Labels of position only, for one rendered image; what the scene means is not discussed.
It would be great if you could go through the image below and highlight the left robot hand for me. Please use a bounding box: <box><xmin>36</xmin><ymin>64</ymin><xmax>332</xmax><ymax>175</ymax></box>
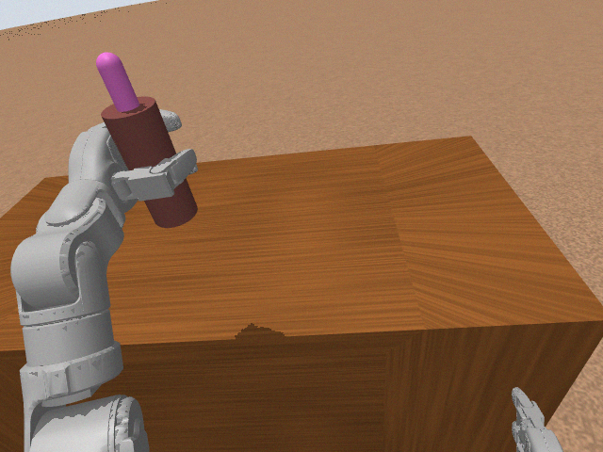
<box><xmin>68</xmin><ymin>109</ymin><xmax>198</xmax><ymax>213</ymax></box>

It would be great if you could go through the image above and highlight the left robot arm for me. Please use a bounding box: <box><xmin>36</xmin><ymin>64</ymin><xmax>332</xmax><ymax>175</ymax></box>
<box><xmin>10</xmin><ymin>180</ymin><xmax>150</xmax><ymax>452</ymax></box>

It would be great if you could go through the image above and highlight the right robot hand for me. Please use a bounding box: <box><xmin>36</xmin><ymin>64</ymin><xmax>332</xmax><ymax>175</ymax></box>
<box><xmin>512</xmin><ymin>387</ymin><xmax>563</xmax><ymax>452</ymax></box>

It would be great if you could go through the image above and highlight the bottle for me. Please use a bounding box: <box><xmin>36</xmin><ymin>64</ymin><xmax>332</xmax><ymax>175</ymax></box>
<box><xmin>96</xmin><ymin>53</ymin><xmax>198</xmax><ymax>228</ymax></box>

